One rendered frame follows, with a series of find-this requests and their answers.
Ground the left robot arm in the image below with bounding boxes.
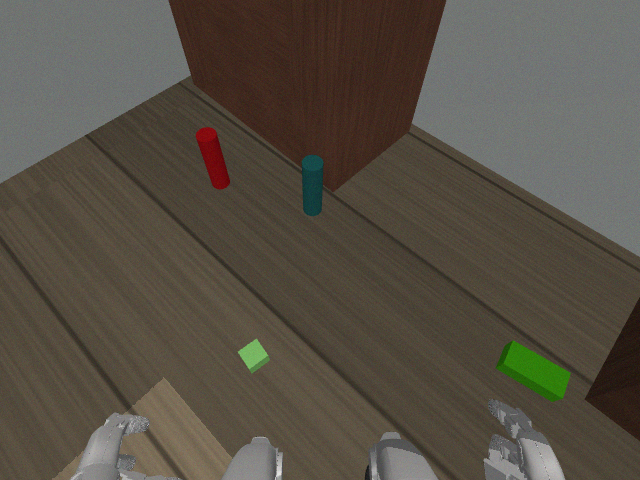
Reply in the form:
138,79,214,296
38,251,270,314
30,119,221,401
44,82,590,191
70,463,120,480

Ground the left robot hand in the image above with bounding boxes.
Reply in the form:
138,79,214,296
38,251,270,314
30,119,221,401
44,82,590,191
76,413,182,480

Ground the right robot hand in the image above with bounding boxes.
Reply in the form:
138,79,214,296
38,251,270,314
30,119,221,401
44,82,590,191
483,399,565,480

